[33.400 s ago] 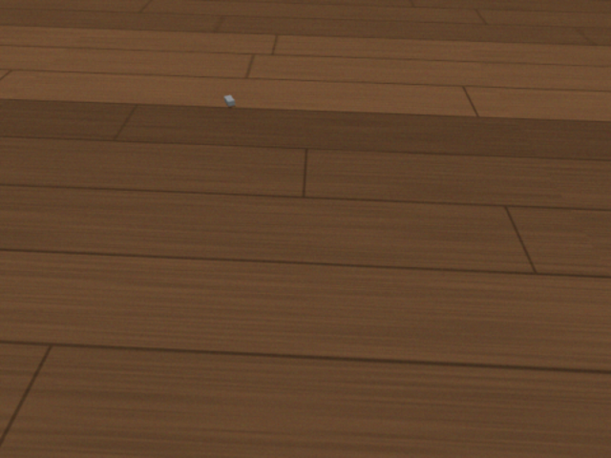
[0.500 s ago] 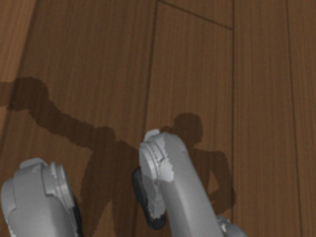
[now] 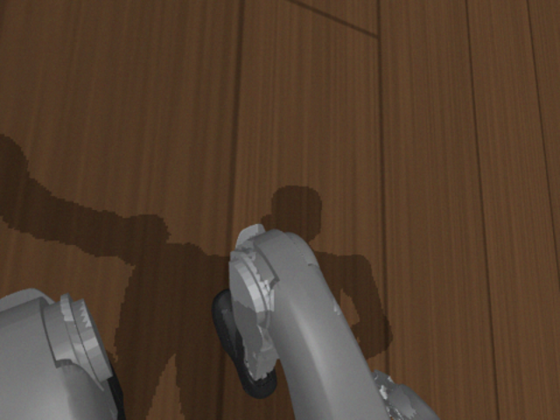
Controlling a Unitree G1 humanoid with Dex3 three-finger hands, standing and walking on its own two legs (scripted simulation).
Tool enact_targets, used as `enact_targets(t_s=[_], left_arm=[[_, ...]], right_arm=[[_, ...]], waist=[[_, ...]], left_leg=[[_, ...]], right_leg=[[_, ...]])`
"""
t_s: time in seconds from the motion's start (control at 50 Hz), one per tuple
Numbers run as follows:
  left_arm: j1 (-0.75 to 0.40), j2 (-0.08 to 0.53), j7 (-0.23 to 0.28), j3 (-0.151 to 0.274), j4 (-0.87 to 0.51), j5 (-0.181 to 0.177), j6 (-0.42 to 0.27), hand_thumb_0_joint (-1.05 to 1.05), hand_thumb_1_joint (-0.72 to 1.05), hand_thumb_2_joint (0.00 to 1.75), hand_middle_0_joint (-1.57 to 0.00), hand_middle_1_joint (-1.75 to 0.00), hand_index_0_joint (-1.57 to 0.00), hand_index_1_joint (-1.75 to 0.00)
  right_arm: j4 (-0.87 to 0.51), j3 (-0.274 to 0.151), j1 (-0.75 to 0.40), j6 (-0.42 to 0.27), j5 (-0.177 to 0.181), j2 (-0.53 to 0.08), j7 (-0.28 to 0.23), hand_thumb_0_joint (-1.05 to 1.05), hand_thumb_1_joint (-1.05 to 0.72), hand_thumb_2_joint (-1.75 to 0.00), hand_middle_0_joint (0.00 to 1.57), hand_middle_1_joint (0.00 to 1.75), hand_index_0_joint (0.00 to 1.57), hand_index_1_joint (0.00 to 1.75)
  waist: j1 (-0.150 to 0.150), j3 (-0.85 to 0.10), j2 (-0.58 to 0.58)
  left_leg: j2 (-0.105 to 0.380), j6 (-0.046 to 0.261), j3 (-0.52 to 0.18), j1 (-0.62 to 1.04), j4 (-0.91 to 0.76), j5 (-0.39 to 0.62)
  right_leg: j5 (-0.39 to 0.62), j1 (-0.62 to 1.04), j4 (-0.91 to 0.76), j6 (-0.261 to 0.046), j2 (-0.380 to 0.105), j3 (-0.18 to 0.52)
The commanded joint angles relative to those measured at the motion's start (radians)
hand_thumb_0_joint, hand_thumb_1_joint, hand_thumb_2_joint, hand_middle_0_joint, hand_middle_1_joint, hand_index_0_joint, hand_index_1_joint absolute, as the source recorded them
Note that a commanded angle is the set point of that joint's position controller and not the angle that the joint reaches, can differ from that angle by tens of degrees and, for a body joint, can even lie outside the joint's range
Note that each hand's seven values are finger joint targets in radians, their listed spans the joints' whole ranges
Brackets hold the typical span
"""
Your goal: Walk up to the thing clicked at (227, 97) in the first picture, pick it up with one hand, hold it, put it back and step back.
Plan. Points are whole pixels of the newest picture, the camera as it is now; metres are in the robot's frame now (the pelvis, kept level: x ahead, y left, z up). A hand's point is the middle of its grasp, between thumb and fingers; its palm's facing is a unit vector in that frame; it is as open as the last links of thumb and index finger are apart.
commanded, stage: rest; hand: left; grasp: from above
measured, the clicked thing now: out of the picture +0.47 +0.34 -0.26
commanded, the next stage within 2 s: open in 0.72 s
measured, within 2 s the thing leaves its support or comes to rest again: rests again in 0.78 s
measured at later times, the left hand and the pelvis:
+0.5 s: hand out of the picture +0.47 +0.32 -0.24, palm faces -0.42 -0.17 -0.89, open 7.2 cm; pelvis +0.00 +0.00 +0.00, yaw -1 degrees
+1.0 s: hand out of the picture +0.47 +0.32 -0.25, palm faces -0.42 -0.17 -0.89, open 7.6 cm; pelvis +0.00 +0.00 +0.00, yaw -2 degrees
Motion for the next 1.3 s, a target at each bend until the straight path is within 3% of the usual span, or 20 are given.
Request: enact_targets(t_s=[0.0,0.08,0.1,0.16,0.18,0.28,0.32,0.34,0.38,0.44,0.48,0.56,0.6,0.68,0.8,0.9,0.98,1.0,1.26,1.28], left_arm=[[-0.286,0.212,0.047,-0.004,-0.113,-0.012,0.0,0.0,0.89,0.23,-1.21,-0.26,-1.24,-0.22],[-0.288,0.218,0.054,-0.016,-0.115,-0.012,0.001,0.0,0.89,0.23,-1.22,-0.24,-1.25,-0.21],[-0.291,0.245,0.063,0.006,-0.115,-0.016,0.0,0.0,0.88,0.24,-1.21,-0.25,-1.24,-0.22],[-0.289,0.207,0.06,-0.032,-0.104,-0.015,0.002,0.0,0.87,0.22,-1.2,-0.24,-1.23,-0.21],[-0.296,0.247,0.068,-0.005,-0.12,-0.019,0.001,0.0,0.87,0.21,-1.2,-0.25,-1.23,-0.21],[-0.276,0.256,0.073,0.001,-0.084,-0.014,0.008,0.0,0.88,0.19,-1.21,-0.21,-1.24,-0.18],[-0.293,0.203,0.065,-0.051,-0.097,-0.021,0.007,0.0,0.86,0.18,-1.2,-0.22,-1.23,-0.19],[-0.283,0.26,0.075,-0.006,-0.088,-0.03,0.006,0.0,0.86,0.19,-1.19,-0.23,-1.23,-0.2],[-0.272,0.231,0.07,-0.032,-0.07,-0.027,0.009,0.0,0.86,0.16,-1.19,-0.21,-1.23,-0.18],[-0.281,0.261,0.071,-0.019,-0.078,-0.034,0.007,0.0,0.86,0.18,-1.19,-0.21,-1.22,-0.18],[-0.285,0.245,0.075,-0.043,-0.091,-0.037,0.003,0.0,0.85,0.18,-1.18,-0.22,-1.22,-0.19],[-0.273,0.279,0.086,-0.024,-0.062,-0.037,-0.003,0.0,0.82,0.19,-1.16,-0.24,-1.19,-0.21],[-0.294,0.254,0.09,-0.048,-0.066,-0.035,-0.006,0.0,0.83,0.18,-1.16,-0.24,-1.2,-0.2],[-0.271,0.293,0.093,-0.013,-0.04,-0.028,-0.003,0.0,0.83,0.19,-1.17,-0.23,-1.2,-0.2],[-0.264,0.296,0.093,-0.029,-0.035,-0.036,-0.011,0.0,0.85,0.22,-1.18,-0.26,-1.21,-0.23],[-0.274,0.31,0.094,-0.034,-0.069,-0.041,-0.017,0.0,0.45,0.23,-0.8,-0.33,-0.83,-0.3],[-0.266,0.318,0.097,-0.032,-0.063,-0.042,-0.011,0.0,0.19,0.36,-0.68,-0.42,-0.7,-0.4],[-0.285,0.293,0.095,-0.05,-0.082,-0.042,-0.013,0.0,0.16,0.39,-0.65,-0.46,-0.67,-0.44],[-0.254,0.306,0.079,-0.045,-0.049,-0.052,-0.007,0.0,-0.11,0.61,-0.41,-0.69,-0.43,-0.67],[-0.264,0.327,0.083,-0.027,-0.056,-0.053,-0.012,0.0,-0.13,0.64,-0.39,-0.71,-0.41,-0.69]], right_arm=[[0.017,-0.084,0.202,-0.016,-0.002,-0.311,-0.002,0.0,-0.9,-0.9,0.2,0.3,0.2,0.3],[0.012,-0.073,0.198,-0.022,-0.005,-0.318,0.005,0.0,-0.9,-0.9,0.2,0.3,0.2,0.3],[0.015,-0.071,0.199,-0.026,-0.006,-0.324,0.005,0.0,-0.9,-0.9,0.2,0.3,0.2,0.3],[-0.002,-0.061,0.184,-0.033,-0.005,-0.318,0.013,0.0,-0.9,-0.9,0.2,0.3,0.2,0.3],[0.007,-0.063,0.189,-0.034,-0.006,-0.33,0.012,0.0,-0.9,-0.9,0.2,0.3,0.2,0.3],[-0.001,-0.056,0.19,-0.04,-0.005,-0.338,0.019,0.0,-0.9,-0.9,0.2,0.3,0.2,0.3],[-0.008,-0.046,0.172,-0.047,-0.006,-0.326,0.025,0.0,-0.9,-0.9,0.2,0.3,0.2,0.3],[-0.005,-0.051,0.174,-0.047,-0.004,-0.343,0.02,0.0,-0.9,-0.9,0.2,0.3,0.2,0.3],[-0.013,-0.042,0.176,-0.053,-0.006,-0.336,0.026,0.0,-0.9,-0.9,0.2,0.3,0.2,0.3],[-0.012,-0.038,0.187,-0.058,-0.004,-0.347,0.027,0.0,-0.9,-0.9,0.2,0.3,0.2,0.3],[-0.007,-0.03,0.178,-0.059,-0.004,-0.34,0.026,0.0,-0.9,-0.9,0.2,0.3,0.2,0.3],[-0.015,-0.025,0.163,-0.057,-0.009,-0.35,0.022,0.0,-0.9,-0.9,0.2,0.3,0.2,0.3],[-0.022,-0.019,0.149,-0.06,-0.005,-0.343,0.023,0.0,-0.9,-0.9,0.2,0.3,0.2,0.3],[-0.021,-0.015,0.162,-0.069,-0.008,-0.362,0.025,0.0,-0.9,-0.9,0.2,0.3,0.2,0.3],[-0.028,-0.009,0.149,-0.073,-0.015,-0.367,0.023,0.0,-0.9,-0.9,0.2,0.3,0.2,0.3],[-0.03,-0.005,0.154,-0.074,-0.019,-0.374,0.026,0.0,-0.89,-0.9,0.2,0.3,0.2,0.3],[-0.024,-0.005,0.158,-0.074,-0.018,-0.375,0.027,0.0,-0.89,-0.9,0.2,0.3,0.2,0.3],[-0.03,-0.005,0.157,-0.075,-0.017,-0.374,0.027,0.0,-0.89,-0.9,0.2,0.3,0.2,0.3],[-0.037,0.001,0.162,-0.072,-0.014,-0.379,0.029,0.0,-0.89,-0.9,0.2,0.3,0.2,0.3],[-0.032,0.007,0.167,-0.07,-0.015,-0.377,0.028,0.0,-0.89,-0.9,0.2,0.3,0.2,0.3]], waist=[[-0.044,-0.655,0.525],[-0.049,-0.648,0.533],[-0.049,-0.645,0.535],[-0.058,-0.626,0.535],[-0.05,-0.649,0.546],[-0.058,-0.617,0.547],[-0.065,-0.608,0.545],[-0.059,-0.624,0.528],[-0.065,-0.602,0.529],[-0.074,-0.603,0.509],[-0.067,-0.609,0.531],[-0.072,-0.602,0.524],[-0.077,-0.581,0.534],[-0.088,-0.537,0.506],[-0.094,-0.555,0.527],[-0.095,-0.58,0.544],[-0.095,-0.565,0.55],[-0.099,-0.565,0.558],[-0.105,-0.528,0.527],[-0.1,-0.544,0.518]], left_leg=[[0.027,0.011,0.085,0.521,-0.246,0.224],[0.029,0.011,0.082,0.519,-0.239,0.233],[0.03,0.009,0.078,0.522,-0.241,0.236],[0.031,0.012,0.079,0.515,-0.236,0.23],[0.033,0.007,0.07,0.531,-0.248,0.238],[0.035,0.005,0.064,0.527,-0.248,0.232],[0.036,0.008,0.066,0.524,-0.244,0.221],[0.038,0.01,0.061,0.516,-0.243,0.217],[0.036,0.01,0.07,0.507,-0.236,0.222],[0.038,0.014,0.066,0.507,-0.227,0.236],[0.039,0.011,0.065,0.517,-0.233,0.233],[0.045,0.009,0.056,0.509,-0.238,0.224],[0.044,0.005,0.051,0.504,-0.245,0.203],[0.044,0.007,0.045,0.489,-0.237,0.191],[0.05,0.003,0.041,0.513,-0.244,0.202],[0.052,0.004,0.045,0.526,-0.228,0.24],[0.054,-0.002,0.038,0.539,-0.245,0.232],[0.053,-0.003,0.035,0.544,-0.244,0.238],[0.053,0.004,0.04,0.505,-0.25,0.214],[0.053,0.003,0.033,0.505,-0.253,0.217]], right_leg=[[0.283,0.353,-0.204,-0.074,0.03,-0.101],[0.296,0.374,-0.207,-0.071,0.033,-0.101],[0.297,0.365,-0.204,-0.071,0.031,-0.106],[0.296,0.369,-0.208,-0.071,0.037,-0.101],[0.3,0.369,-0.204,-0.072,0.035,-0.109],[0.291,0.359,-0.196,-0.074,0.035,-0.112],[0.285,0.356,-0.206,-0.073,0.042,-0.111],[0.285,0.364,-0.209,-0.07,0.04,-0.115],[0.292,0.378,-0.207,-0.07,0.04,-0.109],[0.305,0.395,-0.214,-0.064,0.042,-0.111],[0.302,0.397,-0.214,-0.067,0.045,-0.11],[0.298,0.408,-0.215,-0.067,0.048,-0.119],[0.277,0.378,-0.205,-0.072,0.047,-0.119],[0.269,0.357,-0.203,-0.065,0.04,-0.127],[0.283,0.4,-0.218,-0.066,0.046,-0.127],[0.318,0.426,-0.221,-0.062,0.048,-0.125],[0.307,0.415,-0.218,-0.066,0.048,-0.131],[0.31,0.404,-0.216,-0.067,0.048,-0.133],[0.296,0.418,-0.236,-0.063,0.049,-0.127],[0.298,0.42,-0.233,-0.062,0.047,-0.134]])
